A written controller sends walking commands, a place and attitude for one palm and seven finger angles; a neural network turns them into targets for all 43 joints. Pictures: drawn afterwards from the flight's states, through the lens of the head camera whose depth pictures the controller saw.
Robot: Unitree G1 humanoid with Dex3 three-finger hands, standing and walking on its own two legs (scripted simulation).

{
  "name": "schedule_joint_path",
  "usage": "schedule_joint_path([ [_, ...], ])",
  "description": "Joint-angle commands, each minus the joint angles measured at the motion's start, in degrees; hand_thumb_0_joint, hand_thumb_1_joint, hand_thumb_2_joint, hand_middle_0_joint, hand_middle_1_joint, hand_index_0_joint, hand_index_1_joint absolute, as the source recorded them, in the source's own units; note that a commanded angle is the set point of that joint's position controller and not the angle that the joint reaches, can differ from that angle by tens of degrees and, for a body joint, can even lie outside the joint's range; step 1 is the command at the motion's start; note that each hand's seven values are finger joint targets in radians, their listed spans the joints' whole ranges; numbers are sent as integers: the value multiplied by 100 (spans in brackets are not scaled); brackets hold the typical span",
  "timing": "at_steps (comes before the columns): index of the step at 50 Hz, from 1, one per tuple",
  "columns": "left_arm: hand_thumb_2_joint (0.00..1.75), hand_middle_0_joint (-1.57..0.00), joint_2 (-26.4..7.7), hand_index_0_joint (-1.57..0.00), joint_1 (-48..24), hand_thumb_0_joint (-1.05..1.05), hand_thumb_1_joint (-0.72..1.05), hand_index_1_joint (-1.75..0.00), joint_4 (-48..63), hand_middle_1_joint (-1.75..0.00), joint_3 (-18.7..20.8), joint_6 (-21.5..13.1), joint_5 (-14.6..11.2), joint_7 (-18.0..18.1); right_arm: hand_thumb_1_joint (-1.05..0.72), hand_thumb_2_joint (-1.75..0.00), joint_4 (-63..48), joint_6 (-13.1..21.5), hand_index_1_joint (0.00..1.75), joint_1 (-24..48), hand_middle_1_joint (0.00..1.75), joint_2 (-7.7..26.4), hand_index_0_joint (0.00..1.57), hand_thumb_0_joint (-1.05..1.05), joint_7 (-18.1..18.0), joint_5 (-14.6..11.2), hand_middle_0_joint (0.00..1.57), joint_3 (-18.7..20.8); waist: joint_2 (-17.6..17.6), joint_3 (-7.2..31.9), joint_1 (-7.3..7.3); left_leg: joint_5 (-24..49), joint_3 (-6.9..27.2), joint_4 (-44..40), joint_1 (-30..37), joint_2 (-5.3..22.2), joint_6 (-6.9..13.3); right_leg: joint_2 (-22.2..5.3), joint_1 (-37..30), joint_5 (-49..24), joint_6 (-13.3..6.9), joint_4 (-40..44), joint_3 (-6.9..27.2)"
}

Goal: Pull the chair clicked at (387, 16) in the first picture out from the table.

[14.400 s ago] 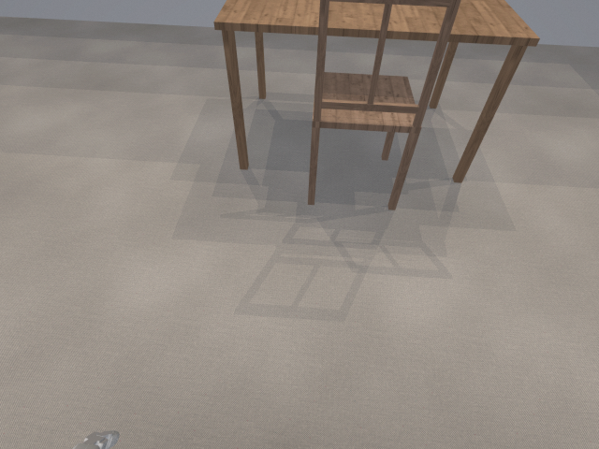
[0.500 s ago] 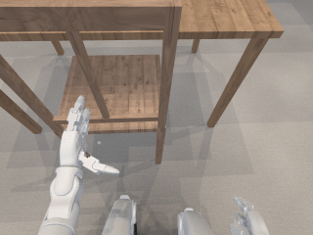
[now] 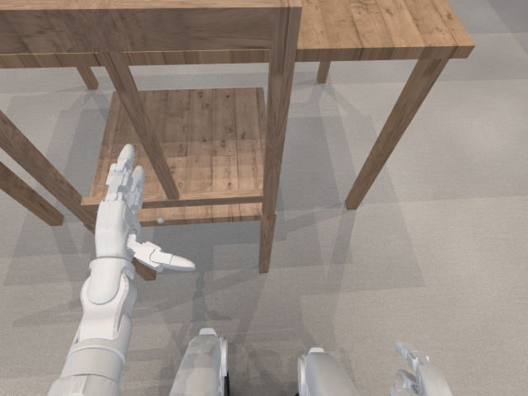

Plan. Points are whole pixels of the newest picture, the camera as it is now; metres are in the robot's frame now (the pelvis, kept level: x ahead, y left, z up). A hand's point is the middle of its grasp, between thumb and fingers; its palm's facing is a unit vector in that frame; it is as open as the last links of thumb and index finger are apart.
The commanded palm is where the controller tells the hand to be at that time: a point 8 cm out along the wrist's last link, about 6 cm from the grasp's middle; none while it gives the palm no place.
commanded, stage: push the fingers through the gap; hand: left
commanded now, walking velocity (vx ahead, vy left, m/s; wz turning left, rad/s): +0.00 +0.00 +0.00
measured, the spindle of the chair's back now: (150, 143) +0.48 +0.19 +0.06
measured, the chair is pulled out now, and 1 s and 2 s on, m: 0.00 0.00 0.00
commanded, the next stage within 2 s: hook a spindle and tug to test in 1.24 s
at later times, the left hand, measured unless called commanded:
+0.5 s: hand (160, 194) +0.41 +0.17 +0.02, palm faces +0.09 -1.00 -0.02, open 17.0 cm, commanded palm +0.39 +0.21 +0.03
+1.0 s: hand (167, 169) +0.45 +0.17 +0.03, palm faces +0.09 -1.00 -0.02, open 17.0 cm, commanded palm +0.42 +0.21 +0.03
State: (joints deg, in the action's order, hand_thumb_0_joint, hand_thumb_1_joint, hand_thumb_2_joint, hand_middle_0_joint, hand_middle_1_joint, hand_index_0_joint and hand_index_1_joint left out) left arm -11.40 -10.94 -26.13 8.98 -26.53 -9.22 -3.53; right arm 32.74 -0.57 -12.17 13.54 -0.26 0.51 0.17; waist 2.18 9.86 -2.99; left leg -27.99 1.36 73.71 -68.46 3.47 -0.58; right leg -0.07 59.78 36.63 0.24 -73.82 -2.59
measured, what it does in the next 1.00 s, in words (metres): stands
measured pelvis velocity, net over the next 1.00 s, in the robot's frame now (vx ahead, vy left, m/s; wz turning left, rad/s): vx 0.00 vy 0.01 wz -0.02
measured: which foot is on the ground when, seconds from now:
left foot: down 0.00-1.00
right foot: down 0.00-1.00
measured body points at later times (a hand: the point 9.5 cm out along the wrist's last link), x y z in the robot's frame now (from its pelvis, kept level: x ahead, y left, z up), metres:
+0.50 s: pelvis +0.00 +0.01 +0.00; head +0.11 +0.02 +0.43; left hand +0.39 +0.22 +0.03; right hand +0.10 -0.25 -0.12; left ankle +0.06 +0.13 -0.62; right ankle -0.01 -0.13 -0.62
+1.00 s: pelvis +0.00 +0.01 +0.00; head +0.13 +0.02 +0.43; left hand +0.44 +0.22 +0.03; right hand +0.06 -0.25 -0.13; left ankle +0.06 +0.13 -0.62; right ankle -0.01 -0.13 -0.62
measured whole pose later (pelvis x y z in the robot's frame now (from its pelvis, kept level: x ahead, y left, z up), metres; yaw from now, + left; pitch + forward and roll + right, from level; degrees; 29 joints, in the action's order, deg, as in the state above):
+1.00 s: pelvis +0.00 +0.01 +0.00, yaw -1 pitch +25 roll -3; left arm -15.6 -33.4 -48.9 16.8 -29.5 -5.7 -2.2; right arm 35.5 -4.9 -16.6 13.6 1.6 1.9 0.4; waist 2.6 9.3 -6.5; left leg -27.7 0.8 74.0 -71.8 3.8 0.2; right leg 0.3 63.2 35.6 1.0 -73.5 -1.8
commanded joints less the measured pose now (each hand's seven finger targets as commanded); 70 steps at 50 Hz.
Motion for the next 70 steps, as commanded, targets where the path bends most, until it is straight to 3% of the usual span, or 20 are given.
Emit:
schedule_joint_path([
  [1,30,-6,-724,-6,-1364,0,-50,-8,1045,-8,270,-418,5,44,-90,-90,-597,173,30,-231,30,838,20,0,-50,-15,20,355,36,2284,-105,1640,35,-754,2452,-197,174,174,-434,-2156,-136,1083,-1],
  [4,30,-6,-596,-6,-1671,0,-50,-8,945,-8,122,-445,31,82,-90,-90,-536,159,30,-275,30,836,20,0,-27,-3,20,359,57,2213,-189,1515,57,-777,2528,-197,167,180,-319,-1989,-134,1152,-19],
  [10,30,-6,-997,-6,-1992,0,-50,-8,518,-8,536,-515,81,126,-90,-90,-472,103,30,-349,30,881,20,0,-30,15,20,351,50,2224,-164,1436,48,-757,2369,-203,166,198,-310,-1927,-142,1112,6],
  [13,30,-6,-796,-6,-2072,0,-50,-8,650,-8,369,-557,72,107,-90,-90,-490,94,30,-378,30,857,20,0,1,22,20,368,291,2492,-134,1706,64,-797,2714,-188,128,185,-316,-2067,-164,1095,-37],
  [19,30,-6,-878,-6,-2713,0,-50,-8,17,-8,404,-510,107,88,-90,-90,-363,37,30,-454,30,898,20,0,-8,7,20,355,1,2056,-333,1210,84,-780,2339,-198,162,203,-109,-1693,-134,1197,-18],
  [24,30,-6,-1055,-6,-3170,0,-50,-8,-126,-8,583,-640,177,128,-90,-90,-312,32,30,-559,30,911,20,0,-18,56,20,364,361,2487,-261,1453,114,-734,2649,-197,126,205,-36,-1764,-171,1100,-29],
  [28,30,-6,-932,-6,-3491,0,-50,-8,-466,-8,465,-604,241,150,-90,-90,-251,-31,30,-647,30,931,20,0,14,69,20,376,258,2485,-398,1478,167,-720,2722,-176,128,218,132,-1742,-159,1104,-69],
  [31,30,-6,-1210,-6,-3788,0,-50,-8,-659,-8,677,-593,313,191,-90,-90,-235,-90,30,-714,30,967,20,0,18,82,20,370,331,2533,-362,1514,190,-710,2677,-175,126,210,147,-1744,-168,1047,-65],
  [32,30,-6,-1087,-6,-3781,0,-50,-8,-730,-8,599,-587,315,203,-90,-90,-240,-107,30,-722,30,944,20,0,33,83,20,370,364,2564,-370,1522,182,-728,2732,-185,124,215,135,-1741,-171,1079,-67],
  [38,30,-6,-1442,-6,-3880,0,-50,-8,-1038,-8,959,-650,346,245,-90,-90,-214,-212,30,-835,30,952,20,0,69,119,20,367,109,2574,-368,1644,114,-658,2483,-188,158,240,-97,-1980,-146,1067,-15],
  [41,30,-6,-1527,-6,-4175,0,-50,-8,-1032,-8,977,-718,393,196,-90,-90,-182,-249,30,-903,30,964,20,0,84,136,20,367,344,2690,-392,1733,134,-633,2594,-176,139,233,4,-1992,-157,1003,-22],
  [45,30,-6,-1225,-6,-4186,0,-50,-8,-1224,-8,770,-698,349,124,-90,-90,-167,-283,30,-963,30,942,20,0,111,121,20,384,261,2570,-493,1744,126,-632,2613,-175,162,247,54,-2034,-152,1063,-23],
  [48,30,-6,-1363,-6,-3919,0,-50,-8,-1117,-8,929,-690,311,128,-90,-90,-206,-321,30,-963,30,955,20,0,133,119,20,398,304,2728,-350,1839,95,-679,2667,-192,153,251,-129,-2132,-162,1081,-20],
  [51,30,-6,-1363,-6,-3831,0,-50,-8,-905,-8,924,-715,318,141,-90,-90,-236,-333,30,-962,30,927,20,0,145,113,20,399,269,2820,-342,1993,74,-675,2709,-196,162,254,-242,-2315,-152,1065,-10],
  [55,30,-6,-1303,-6,-3974,0,-50,-8,-857,-8,868,-741,316,170,-90,-90,-209,-323,30,-951,30,914,20,0,136,113,20,396,176,2598,-437,1815,67,-670,2580,-196,185,255,-195,-2226,-134,1097,3],
  [56,30,-6,-1494,-6,-3862,0,-50,-8,-845,-8,1036,-765,323,181,-90,-90,-202,-321,30,-947,30,930,20,0,127,114,20,406,240,2658,-354,1831,50,-671,2604,-190,165,251,-229,-2236,-137,1102,24],
  [59,30,-6,-1269,-6,-3899,0,-50,-8,-696,-8,809,-801,329,166,-90,-90,-204,-300,30,-916,30,896,20,0,136,114,20,406,407,2670,-374,1914,76,-693,2799,-188,143,252,-159,-2232,-159,1096,-14],
  [63,30,-6,-1104,-6,-3910,0,-50,-8,-1004,-8,660,-728,336,146,-90,-90,-163,-300,30,-888,30,913,20,0,139,103,20,391,218,2377,-479,1650,97,-702,2608,-194,160,250,-21,-2030,-141,1156,-31],
  [67,30,-6,-1254,-6,-4026,0,-50,-8,-985,-8,773,-755,337,133,-90,-90,-188,-297,30,-856,30,926,20,0,121,108,20,392,276,2503,-444,1682,90,-667,2626,-199,165,236,-49,-2058,-148,1125,0],
  [70,30,-11,-1298,-11,-4190,0,-50,-24,-1109,-24,804,-784,346,131,-90,-90,-187,-293,30,-870,30,930,20,0,109,116,20,371,235,2466,-461,1586,115,-625,2520,-210,176,245,15,-1962,-149,1081,6],
])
